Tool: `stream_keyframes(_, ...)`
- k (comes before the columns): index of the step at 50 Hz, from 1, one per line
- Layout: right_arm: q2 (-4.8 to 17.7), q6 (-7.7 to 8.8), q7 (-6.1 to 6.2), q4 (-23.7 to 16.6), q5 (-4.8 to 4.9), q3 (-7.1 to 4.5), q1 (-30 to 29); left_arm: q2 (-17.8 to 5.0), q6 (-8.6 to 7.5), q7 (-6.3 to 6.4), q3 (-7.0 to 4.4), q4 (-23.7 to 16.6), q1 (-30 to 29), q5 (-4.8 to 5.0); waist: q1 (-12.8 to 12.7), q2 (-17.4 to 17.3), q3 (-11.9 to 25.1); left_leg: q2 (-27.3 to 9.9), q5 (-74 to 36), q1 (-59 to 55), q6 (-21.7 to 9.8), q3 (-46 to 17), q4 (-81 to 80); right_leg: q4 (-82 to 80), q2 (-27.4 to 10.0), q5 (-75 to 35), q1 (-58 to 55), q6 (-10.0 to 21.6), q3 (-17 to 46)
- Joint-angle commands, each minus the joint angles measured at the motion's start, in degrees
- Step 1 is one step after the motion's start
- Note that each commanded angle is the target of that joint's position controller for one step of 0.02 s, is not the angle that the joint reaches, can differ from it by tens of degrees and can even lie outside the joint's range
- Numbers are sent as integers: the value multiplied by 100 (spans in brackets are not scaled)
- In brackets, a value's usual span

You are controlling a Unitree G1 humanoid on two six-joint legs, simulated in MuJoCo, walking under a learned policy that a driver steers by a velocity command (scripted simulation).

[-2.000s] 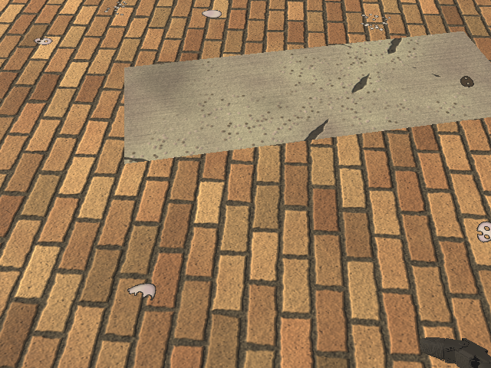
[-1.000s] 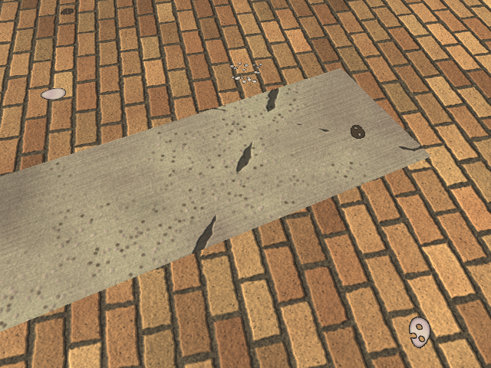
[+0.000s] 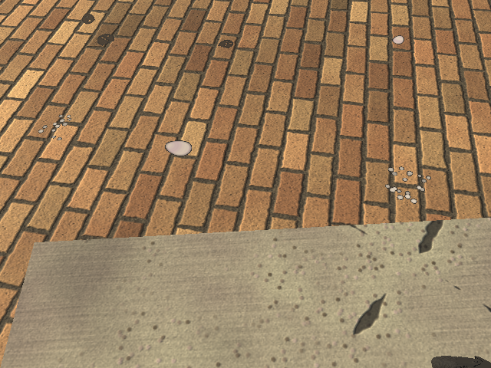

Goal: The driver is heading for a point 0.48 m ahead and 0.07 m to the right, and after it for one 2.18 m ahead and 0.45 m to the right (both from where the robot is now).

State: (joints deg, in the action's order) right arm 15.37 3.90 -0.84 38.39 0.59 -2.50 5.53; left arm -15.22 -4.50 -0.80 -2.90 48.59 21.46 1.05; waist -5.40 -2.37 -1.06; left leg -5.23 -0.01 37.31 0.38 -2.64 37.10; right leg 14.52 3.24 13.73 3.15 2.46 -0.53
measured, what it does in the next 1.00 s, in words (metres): walks ahead, turning right: left foot, then right foot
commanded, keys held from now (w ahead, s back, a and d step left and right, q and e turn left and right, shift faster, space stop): w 0.16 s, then w+e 0.66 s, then w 0.18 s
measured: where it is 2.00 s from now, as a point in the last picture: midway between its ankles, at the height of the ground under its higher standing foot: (366, 185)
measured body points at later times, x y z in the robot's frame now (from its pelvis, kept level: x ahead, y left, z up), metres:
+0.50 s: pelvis +0.27 +0.04 +0.00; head +0.29 +0.04 +0.45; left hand +0.47 +0.28 -0.11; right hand +0.28 -0.24 -0.12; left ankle +0.21 +0.14 -0.74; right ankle +0.43 -0.14 -0.68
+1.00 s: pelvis +0.54 -0.06 +0.00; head +0.57 -0.08 +0.45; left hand +0.71 +0.18 -0.11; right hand +0.64 -0.37 -0.09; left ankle +0.77 +0.05 -0.69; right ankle +0.48 -0.12 -0.74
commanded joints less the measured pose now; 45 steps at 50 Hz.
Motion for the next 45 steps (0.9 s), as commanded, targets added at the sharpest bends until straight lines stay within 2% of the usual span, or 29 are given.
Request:
stream_keyframes(1,303,124,-83,-586,53,-54,-731,-1018,-9,29,-228,-212,105,46,-7,639,-129,209,-206,-304,-70,187,-484,-330,-1527,-1652,55,850,817)
stream_keyframes(4,452,163,-149,-644,49,-109,-676,-1138,91,68,-266,-124,134,50,177,742,-83,330,373,-614,-296,238,-821,81,-1723,-2275,-399,705,885)
stream_keyframes(5,566,172,-140,-554,26,-171,-307,-1191,118,85,-276,-131,28,57,436,762,123,469,423,-1212,-411,372,-1001,511,-1634,-3086,-403,610,753)
stream_keyframes(6,797,165,-101,-329,-10,-295,435,-1117,132,99,-243,-143,0,47,800,673,604,558,322,-2330,-582,462,-1082,1363,-1381,-3735,-188,474,519)
stream_keyframes(7,1169,150,-37,-134,-77,-415,1486,-880,109,114,-135,-289,-89,-66,1241,325,1420,-233,-64,-4036,-942,-336,-770,2863,-1105,-2836,802,255,275)
stream_keyframes(8,1676,104,-29,-27,-109,-526,1940,-290,-12,87,61,-414,557,-89,1068,-1112,2203,-1597,886,-6095,-1843,-2851,-1086,5056,-177,239,3148,-169,7)
stream_keyframes(9,1174,68,-28,-4,-38,-404,2082,-635,-106,51,-12,-311,371,-3,1249,-1066,2379,-1770,1612,-6090,-1880,-3793,-1688,5817,-207,1900,3879,-147,729)
stream_keyframes(10,973,64,-10,-17,-31,-314,1703,-965,-142,22,-117,-470,-101,144,1213,-680,1439,-1618,1753,-5349,-1627,-2971,-1829,6046,-485,1563,4289,-102,749)
stream_keyframes(11,832,63,-2,-57,-53,-259,1319,-920,-131,28,-105,-544,-445,148,1049,-305,926,-1383,1482,-4514,-1463,-2257,-1976,5827,-750,1074,4167,-93,586)
stream_keyframes(12,676,87,-27,-38,-93,-213,1006,-859,-90,40,-119,-575,-597,66,868,-155,504,-1173,1160,-3773,-1387,-1787,-2221,5484,-904,743,3981,-122,542)
stream_keyframes(14,511,193,-54,4,-131,-183,674,-690,83,62,-139,-467,-320,51,534,-390,290,-935,760,-2942,-1282,-1134,-2628,5175,-1078,337,3360,-180,618)
stream_keyframes(17,624,300,-23,180,-159,-244,656,-517,218,94,-136,-497,-411,41,432,-222,77,-926,118,-2662,-1305,-441,-2949,4862,-1067,-237,3503,-309,732)
stream_keyframes(20,704,296,47,343,-171,-274,762,-459,196,52,-137,-602,-768,14,507,-79,-11,-821,-388,-2908,-1176,196,-2988,4043,-1011,-1199,3741,-341,772)
stream_keyframes(23,814,262,99,449,-130,-293,860,-338,154,-56,-80,-765,-1326,-2,724,-26,-166,-721,-445,-2999,-1009,725,-3042,3038,-934,-1951,3519,-281,410)
stream_keyframes(25,910,210,125,577,-94,-323,1095,-261,151,-122,-36,-946,-1727,-5,902,46,-304,-852,-462,-3322,-986,862,-3007,2621,-907,-1992,3593,-207,254)
stream_keyframes(28,1020,74,141,734,-14,-375,1320,-296,162,-220,-32,-1229,-2118,2,1011,37,-419,-1069,-847,-4058,-918,993,-2706,2246,-841,-1448,3870,-43,60)
stream_keyframes(29,1064,24,153,760,14,-393,1326,-327,166,-253,-45,-1311,-2164,2,979,-5,-405,-1125,-1241,-4246,-868,1050,-2520,2172,-783,-1155,3845,35,-42)
stream_keyframes(31,1224,-64,204,735,46,-438,1209,-482,188,-294,-127,-1389,-1950,-5,753,-220,-123,-1128,-3092,-4429,-726,1236,-1829,2134,-458,-527,3248,246,-396)
stream_keyframes(32,1296,-115,238,714,52,-458,1155,-632,205,-291,-215,-1331,-1535,-3,498,-329,167,-1079,-4009,-4416,-647,1326,-1166,2135,-222,-265,2647,377,-565)
stream_keyframes(33,1296,-158,269,686,66,-445,1058,-884,210,-253,-370,-1141,-710,13,21,-254,596,-888,-4207,-4076,-487,1488,-66,1782,29,-519,1485,572,-623)
stream_keyframes(34,1149,-124,297,598,-1,-372,1104,-1342,255,-144,-574,-919,271,19,-408,170,1151,-654,-2849,-2792,-238,1501,1558,1618,-349,-763,-330,885,223)
stream_keyframes(35,284,41,192,283,-220,-97,1640,-1981,245,-79,-672,-917,246,76,237,1729,1581,541,2685,-57,156,1172,3639,1271,-1847,-176,-2348,1940,3377)
stream_keyframes(36,627,286,93,243,-42,-114,1194,-1591,177,-89,-543,-1080,451,32,-138,1177,2405,745,3425,657,101,-193,4387,472,-2263,355,-2849,2253,4849)
stream_keyframes(37,894,411,32,61,175,-188,628,-1273,125,-89,-455,-1039,279,-19,-246,904,1658,434,2917,1116,-24,-318,4322,362,-2077,15,-2415,1931,3977)
stream_keyframes(38,836,476,46,18,133,-152,482,-1115,99,-78,-409,-1072,-57,9,-18,495,1115,184,2417,988,-99,-269,3815,367,-1812,-437,-1577,1710,3245)
stream_keyframes(39,850,482,88,56,-18,-180,430,-944,103,-67,-354,-1150,-460,2,233,279,735,15,2160,644,-65,-227,3299,296,-1607,-1004,-736,1560,2745)
stream_keyframes(40,916,422,98,71,-85,-230,511,-789,101,-44,-292,-1262,-712,-62,445,354,592,-98,1987,210,-26,-252,3037,158,-1456,-1502,-140,1518,2429)
stream_keyframes(42,809,277,85,96,-116,-230,711,-785,88,-9,-287,-1325,-863,-78,648,414,491,-139,1849,-123,121,-167,2618,-53,-1363,-1938,445,1555,2149)
stream_keyframes(45,535,169,89,39,-147,-126,413,-913,61,86,-304,-1187,-693,-61,573,465,264,-115,1031,-213,327,42,1613,-226,-1152,-2319,980,1422,1481)
Keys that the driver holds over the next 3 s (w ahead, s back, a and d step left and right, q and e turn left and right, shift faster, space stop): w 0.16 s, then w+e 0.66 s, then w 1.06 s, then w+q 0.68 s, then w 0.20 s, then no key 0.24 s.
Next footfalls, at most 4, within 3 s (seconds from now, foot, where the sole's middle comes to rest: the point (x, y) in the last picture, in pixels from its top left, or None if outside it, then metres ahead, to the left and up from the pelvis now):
0.14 left None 0.25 0.14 -0.78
0.68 right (331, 355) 0.52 -0.13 -0.78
1.16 left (297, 243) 0.86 -0.03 -0.78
1.70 right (401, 208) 1.02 -0.37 -0.78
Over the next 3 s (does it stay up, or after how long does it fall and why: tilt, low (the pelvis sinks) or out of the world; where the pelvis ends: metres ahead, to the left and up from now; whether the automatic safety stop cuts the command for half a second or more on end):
stays up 1.58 -0.40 0.00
